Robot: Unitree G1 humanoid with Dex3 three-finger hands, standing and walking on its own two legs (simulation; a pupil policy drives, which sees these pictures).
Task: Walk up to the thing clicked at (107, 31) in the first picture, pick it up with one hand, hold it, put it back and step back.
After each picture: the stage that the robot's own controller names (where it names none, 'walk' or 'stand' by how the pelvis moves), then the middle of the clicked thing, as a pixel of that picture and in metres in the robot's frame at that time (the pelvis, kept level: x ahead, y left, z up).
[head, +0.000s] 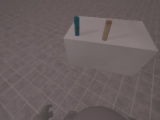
stand; (106, 31) +1.01 -0.19 -0.04
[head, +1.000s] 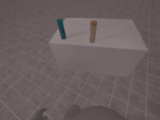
rise first; (92, 32) +0.92 +0.03 -0.02
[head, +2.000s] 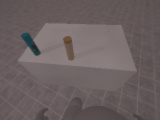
stand; (69, 49) +0.58 +0.24 -0.03
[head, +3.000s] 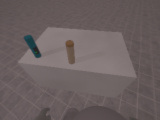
stand; (70, 53) +0.57 +0.20 -0.03
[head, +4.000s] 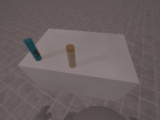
stand; (71, 57) +0.54 +0.18 -0.04
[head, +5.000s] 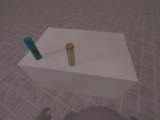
stand; (71, 55) +0.55 +0.19 -0.04
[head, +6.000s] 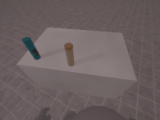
stand; (70, 55) +0.55 +0.20 -0.04
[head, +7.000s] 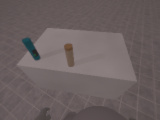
stand; (69, 56) +0.54 +0.20 -0.04
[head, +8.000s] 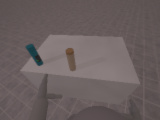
rise first; (71, 60) +0.52 +0.21 -0.04
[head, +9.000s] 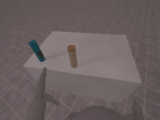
go down; (73, 57) +0.54 +0.21 -0.04
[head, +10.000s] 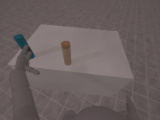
go down; (67, 54) +0.54 +0.19 -0.03
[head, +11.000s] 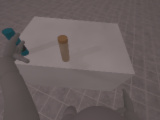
go down; (64, 50) +0.54 +0.19 -0.01
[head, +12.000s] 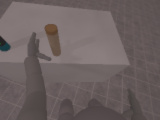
close in; (54, 42) +0.54 +0.21 +0.03
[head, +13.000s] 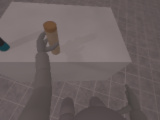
close; (53, 40) +0.55 +0.21 +0.05
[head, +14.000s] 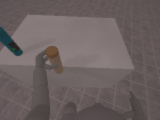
lift; (56, 62) +0.40 +0.22 +0.03
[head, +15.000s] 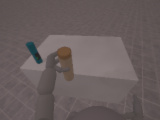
lift; (67, 66) +0.31 +0.16 +0.15
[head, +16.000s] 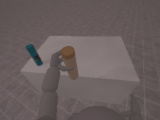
hold; (71, 65) +0.32 +0.13 +0.15
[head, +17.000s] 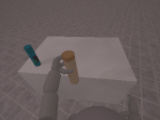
hold; (71, 69) +0.32 +0.13 +0.12
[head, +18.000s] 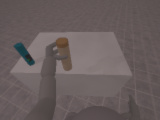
crouch; (65, 56) +0.41 +0.16 +0.13
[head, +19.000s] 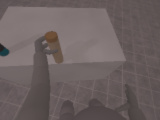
lower; (55, 50) +0.49 +0.18 +0.02
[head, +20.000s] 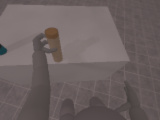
lower; (55, 47) +0.50 +0.18 +0.04
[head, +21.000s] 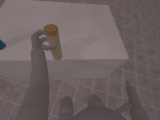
lower; (54, 45) +0.50 +0.18 +0.05
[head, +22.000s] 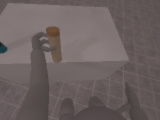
lower; (55, 47) +0.50 +0.18 +0.04
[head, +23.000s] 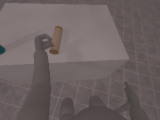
loosen; (56, 39) +0.64 +0.19 -0.04
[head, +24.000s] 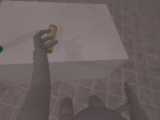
open; (50, 38) +0.65 +0.23 -0.04
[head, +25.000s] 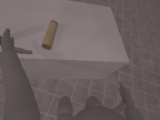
sink last; (50, 34) +0.66 +0.25 -0.05
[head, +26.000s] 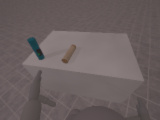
sink last; (69, 53) +0.67 +0.28 -0.08
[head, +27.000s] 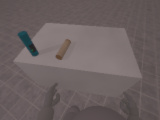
stand; (63, 48) +0.66 +0.30 -0.08
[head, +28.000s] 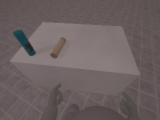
stand; (58, 47) +0.67 +0.34 -0.07
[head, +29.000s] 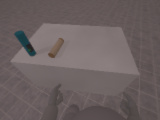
stand; (56, 47) +0.68 +0.37 -0.06
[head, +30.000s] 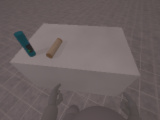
stand; (54, 47) +0.67 +0.39 -0.06
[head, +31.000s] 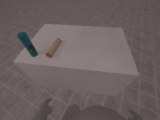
stand; (54, 47) +0.68 +0.41 -0.08
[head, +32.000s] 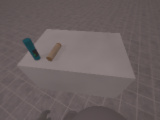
walk; (54, 51) +0.69 +0.43 -0.13
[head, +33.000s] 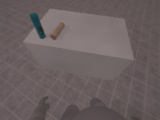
walk; (58, 30) +0.89 +0.39 -0.12
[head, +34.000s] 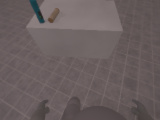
walk; (54, 15) +1.14 +0.55 -0.10
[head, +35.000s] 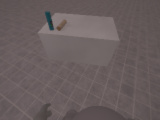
stand; (61, 25) +1.28 +0.49 -0.13
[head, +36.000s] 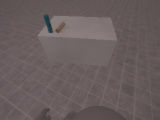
stand; (60, 27) +1.28 +0.51 -0.14
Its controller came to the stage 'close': yes
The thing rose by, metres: 0.19
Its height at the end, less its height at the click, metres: -0.09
